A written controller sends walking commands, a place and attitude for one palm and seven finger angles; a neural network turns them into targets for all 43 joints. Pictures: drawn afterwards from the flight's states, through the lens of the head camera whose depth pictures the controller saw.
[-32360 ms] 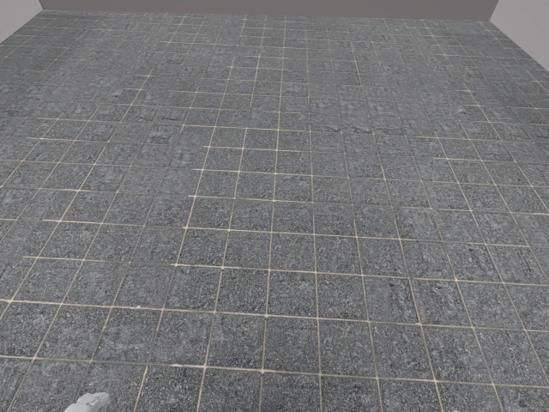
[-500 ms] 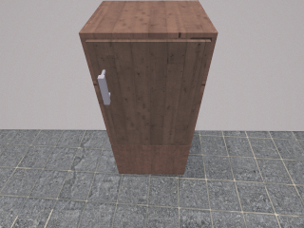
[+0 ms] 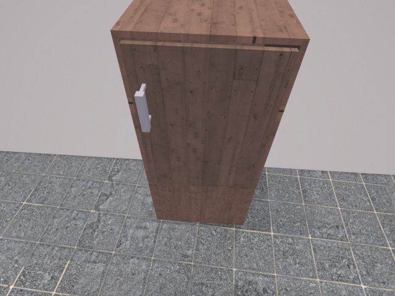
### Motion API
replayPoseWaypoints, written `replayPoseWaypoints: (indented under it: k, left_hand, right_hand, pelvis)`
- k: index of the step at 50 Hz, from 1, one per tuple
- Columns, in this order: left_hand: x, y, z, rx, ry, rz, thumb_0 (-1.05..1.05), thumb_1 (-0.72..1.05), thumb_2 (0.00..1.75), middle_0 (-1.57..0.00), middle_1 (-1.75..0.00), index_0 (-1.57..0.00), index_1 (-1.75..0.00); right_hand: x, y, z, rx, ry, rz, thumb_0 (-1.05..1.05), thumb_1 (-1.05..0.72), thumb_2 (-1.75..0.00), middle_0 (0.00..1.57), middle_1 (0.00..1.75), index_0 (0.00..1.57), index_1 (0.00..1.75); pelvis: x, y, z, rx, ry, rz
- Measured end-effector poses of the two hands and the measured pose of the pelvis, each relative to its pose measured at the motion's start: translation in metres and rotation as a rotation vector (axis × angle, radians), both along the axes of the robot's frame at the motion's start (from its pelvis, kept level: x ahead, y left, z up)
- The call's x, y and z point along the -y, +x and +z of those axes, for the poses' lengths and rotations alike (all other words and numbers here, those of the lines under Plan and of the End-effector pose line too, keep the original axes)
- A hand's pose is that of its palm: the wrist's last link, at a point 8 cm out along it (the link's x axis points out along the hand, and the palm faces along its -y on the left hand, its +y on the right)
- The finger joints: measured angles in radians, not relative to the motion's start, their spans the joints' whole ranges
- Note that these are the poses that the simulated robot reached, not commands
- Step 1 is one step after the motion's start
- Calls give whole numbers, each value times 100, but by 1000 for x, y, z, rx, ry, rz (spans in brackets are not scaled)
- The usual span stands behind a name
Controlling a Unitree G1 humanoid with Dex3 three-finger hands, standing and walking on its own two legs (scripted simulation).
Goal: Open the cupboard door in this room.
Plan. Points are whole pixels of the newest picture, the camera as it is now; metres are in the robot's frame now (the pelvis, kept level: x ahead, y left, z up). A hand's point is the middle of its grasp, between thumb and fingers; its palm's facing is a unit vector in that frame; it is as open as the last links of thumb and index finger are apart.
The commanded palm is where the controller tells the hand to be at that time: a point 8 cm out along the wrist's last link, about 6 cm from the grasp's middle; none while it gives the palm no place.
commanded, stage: come to a stop and stand still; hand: left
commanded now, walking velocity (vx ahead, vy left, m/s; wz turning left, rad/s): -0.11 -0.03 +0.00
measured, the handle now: (144, 108) +0.57 +0.19 +0.05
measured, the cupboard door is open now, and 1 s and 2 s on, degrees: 0 0 0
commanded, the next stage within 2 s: look again from close up in 0.80 s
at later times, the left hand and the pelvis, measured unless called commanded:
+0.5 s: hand out of the picture +0.01 +0.15 -0.16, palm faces +0.00 -0.98 -0.20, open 7.4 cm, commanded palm none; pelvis +0.00 -0.02 +0.01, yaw -2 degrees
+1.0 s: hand out of the picture -0.03 +0.13 -0.17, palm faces -0.01 -0.99 -0.14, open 7.4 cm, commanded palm none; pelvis +0.00 -0.01 +0.01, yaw -2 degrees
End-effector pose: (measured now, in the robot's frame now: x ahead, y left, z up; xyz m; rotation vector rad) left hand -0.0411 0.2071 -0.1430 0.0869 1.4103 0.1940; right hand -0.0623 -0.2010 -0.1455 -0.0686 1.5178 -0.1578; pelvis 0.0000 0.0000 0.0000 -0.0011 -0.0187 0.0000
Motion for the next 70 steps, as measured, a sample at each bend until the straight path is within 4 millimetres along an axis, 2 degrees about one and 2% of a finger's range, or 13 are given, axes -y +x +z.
replayPoseWaypoints:
  k: [5,10,14,19,26,35,42,46,49,61,70]
  left_hand:
    - [3,6,-11,-62,-41,-11,1,91,90,-20,-30,-20,-30]
    - [8,28,-3,-34,-43,-35,1,91,90,-20,-30,-20,-30]
    - [9,40,4,-12,-22,-66,2,92,90,-20,-30,-20,-30]
    - [6,45,8,5,7,-82,2,92,90,-20,-30,-20,-30]
    - [10,45,12,36,23,-89,1,92,90,-20,-30,-20,-30]
    - [25,29,11,17,0,-74,1,91,90,-20,-30,-20,-30]
    - [38,14,9,-16,-29,-51,1,91,90,-20,-30,-20,-30]
    - [39,6,7,-33,-33,-66,1,91,90,-20,-30,-20,-30]
    - [31,7,3,-41,-36,-86,1,91,90,-20,-30,-20,-30]
    - [-19,57,11,63,41,-110,1,91,90,-20,-30,-20,-30]
    - [-28,72,12,70,47,-128,1,91,90,-20,-30,-20,-30]
  right_hand:
    - [0,58,-1,148,-50,19,1,-92,-90,20,30,19,29]
    - [14,82,5,179,-80,21,3,-95,-90,20,30,20,29]
    - [25,91,10,201,-87,10,3,-95,-90,20,30,20,29]
    - [34,87,10,200,-81,2,1,-94,-90,20,30,19,29]
    - [39,65,8,145,-51,8,1,-93,-90,20,30,19,29]
    - [28,33,7,67,-4,4,0,-91,-90,20,30,19,29]
    - [21,20,8,30,11,2,0,-91,-90,20,30,19,29]
    - [20,25,6,45,8,-3,0,-91,-90,20,30,19,29]
    - [20,32,2,89,-12,-11,1,-91,-90,20,30,19,29]
    - [6,47,5,135,-26,20,2,-93,-90,20,30,19,29]
    - [7,58,8,140,-40,25,1,-92,-90,20,30,19,29]
  pelvis:
    - [-8,11,-4,8,4,-28]
    - [-6,17,4,0,14,-36]
    - [0,15,8,-9,13,-41]
    - [9,9,10,-9,12,-41]
    - [20,3,11,2,10,-30]
    - [27,-1,13,7,5,-18]
    - [28,-1,13,4,3,-12]
    - [23,-4,10,-12,-18,-28]
    - [16,-4,5,-17,-31,-27]
    - [-4,4,8,-8,1,-38]
    - [-9,9,10,-7,7,-45]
